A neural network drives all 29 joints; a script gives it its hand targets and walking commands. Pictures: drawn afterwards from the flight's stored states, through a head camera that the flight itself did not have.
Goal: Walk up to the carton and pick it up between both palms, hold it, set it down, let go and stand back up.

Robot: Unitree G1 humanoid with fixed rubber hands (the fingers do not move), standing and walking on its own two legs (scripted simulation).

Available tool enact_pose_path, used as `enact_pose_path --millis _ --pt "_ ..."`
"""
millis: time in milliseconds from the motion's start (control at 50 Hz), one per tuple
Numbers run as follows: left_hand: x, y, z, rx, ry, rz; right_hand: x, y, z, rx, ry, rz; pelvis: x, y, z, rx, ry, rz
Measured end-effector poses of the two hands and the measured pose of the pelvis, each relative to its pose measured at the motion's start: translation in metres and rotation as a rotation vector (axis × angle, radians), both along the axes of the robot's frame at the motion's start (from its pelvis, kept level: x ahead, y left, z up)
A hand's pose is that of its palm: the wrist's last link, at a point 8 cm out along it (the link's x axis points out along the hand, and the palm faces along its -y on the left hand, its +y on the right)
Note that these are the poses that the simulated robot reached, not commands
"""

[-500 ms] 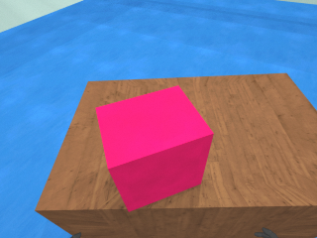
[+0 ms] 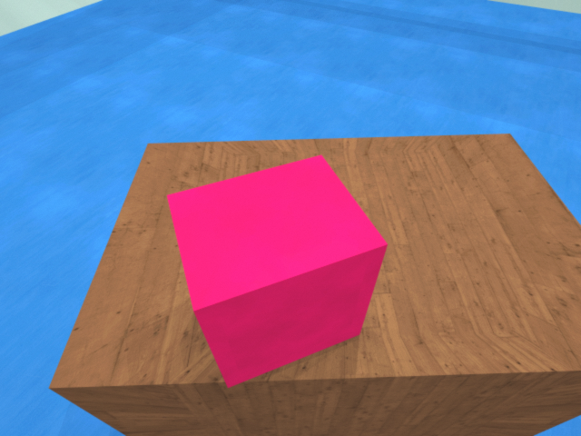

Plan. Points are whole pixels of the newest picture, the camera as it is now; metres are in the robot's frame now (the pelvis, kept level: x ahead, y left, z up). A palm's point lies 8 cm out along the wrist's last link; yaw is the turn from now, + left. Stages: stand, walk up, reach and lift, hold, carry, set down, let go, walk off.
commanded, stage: walk up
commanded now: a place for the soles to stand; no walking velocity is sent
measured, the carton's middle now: (274, 272) +0.41 +0.05 -0.04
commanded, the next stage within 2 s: none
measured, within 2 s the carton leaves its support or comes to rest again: neither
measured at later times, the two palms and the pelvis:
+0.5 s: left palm out of the picture +0.03 +0.29 -0.11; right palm out of the picture +0.05 -0.24 -0.12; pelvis -0.07 +0.02 -0.01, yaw +1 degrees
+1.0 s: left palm out of the picture -0.04 +0.31 -0.11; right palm out of the picture +0.00 -0.21 -0.10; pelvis -0.08 +0.04 +0.01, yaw +5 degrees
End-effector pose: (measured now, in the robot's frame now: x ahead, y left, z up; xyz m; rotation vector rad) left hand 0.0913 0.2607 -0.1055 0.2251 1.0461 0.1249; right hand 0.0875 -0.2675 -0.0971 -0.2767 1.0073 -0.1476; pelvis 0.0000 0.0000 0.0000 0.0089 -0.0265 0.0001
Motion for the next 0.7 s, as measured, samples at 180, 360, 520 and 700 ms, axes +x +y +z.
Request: enact_pose_path --millis 180,360,520,700 --pt "0.004 0.036 0.003 0.068 -0.039 -0.012 0.009 0.007 -0.008 -0.033 0.0 0.028 -0.021 0.022 -0.01 -0.001 -0.013 0.014" --pt "-0.01 0.056 0.001 0.103 -0.06 -0.013 -0.015 0.023 -0.008 -0.028 -0.008 0.028 -0.05 0.027 -0.015 -0.008 -0.014 -0.001" --pt "-0.071 0.022 0.001 0.051 0.006 0.002 -0.047 0.026 -0.021 0.032 0.019 0.011 -0.073 0.022 -0.008 -0.01 -0.022 0.013" --pt "-0.091 0.016 0.002 -0.019 -0.02 0.032 -0.084 0.05 -0.017 0.056 0.066 0.023 -0.086 0.03 0.001 -0.006 -0.032 0.051"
